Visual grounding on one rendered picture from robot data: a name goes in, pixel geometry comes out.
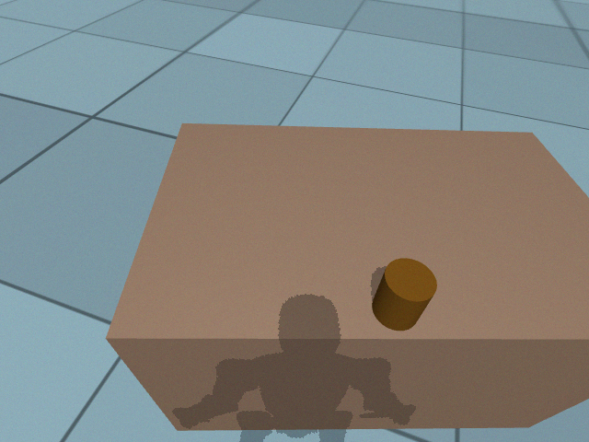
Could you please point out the can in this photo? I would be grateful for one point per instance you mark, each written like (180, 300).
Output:
(405, 290)

